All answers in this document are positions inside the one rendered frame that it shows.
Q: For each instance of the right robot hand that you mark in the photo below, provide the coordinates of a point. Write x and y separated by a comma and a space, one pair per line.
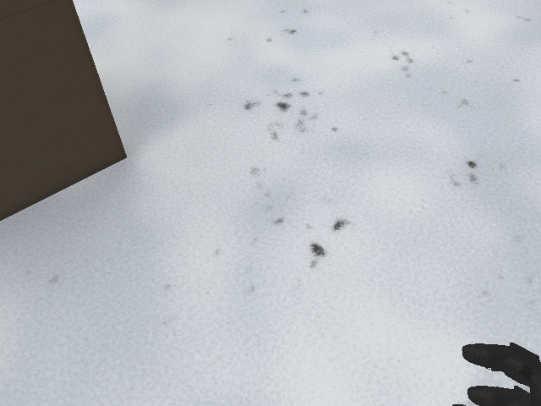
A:
517, 363

